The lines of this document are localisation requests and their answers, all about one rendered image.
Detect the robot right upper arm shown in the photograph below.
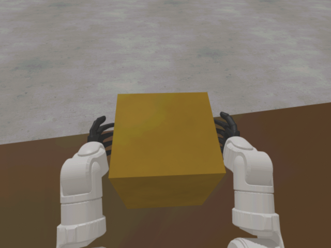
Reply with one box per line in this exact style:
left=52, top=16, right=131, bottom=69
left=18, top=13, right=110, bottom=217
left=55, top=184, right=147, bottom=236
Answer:
left=227, top=238, right=280, bottom=248

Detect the robot left forearm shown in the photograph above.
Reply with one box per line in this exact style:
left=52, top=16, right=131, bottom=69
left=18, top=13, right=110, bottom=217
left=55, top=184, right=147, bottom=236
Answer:
left=56, top=142, right=109, bottom=248

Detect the right robot hand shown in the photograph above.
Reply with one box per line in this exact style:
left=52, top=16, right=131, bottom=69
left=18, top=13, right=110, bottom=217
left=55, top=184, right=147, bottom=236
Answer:
left=214, top=112, right=240, bottom=153

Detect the robot right forearm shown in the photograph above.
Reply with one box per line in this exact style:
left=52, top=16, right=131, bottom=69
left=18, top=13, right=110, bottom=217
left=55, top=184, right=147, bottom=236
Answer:
left=223, top=136, right=284, bottom=248

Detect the carton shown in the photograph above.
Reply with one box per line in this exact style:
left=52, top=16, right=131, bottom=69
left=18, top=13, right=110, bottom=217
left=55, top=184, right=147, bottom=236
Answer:
left=108, top=92, right=226, bottom=209

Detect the left robot hand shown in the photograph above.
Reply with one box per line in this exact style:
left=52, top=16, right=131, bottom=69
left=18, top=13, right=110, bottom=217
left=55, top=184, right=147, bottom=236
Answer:
left=87, top=116, right=114, bottom=156

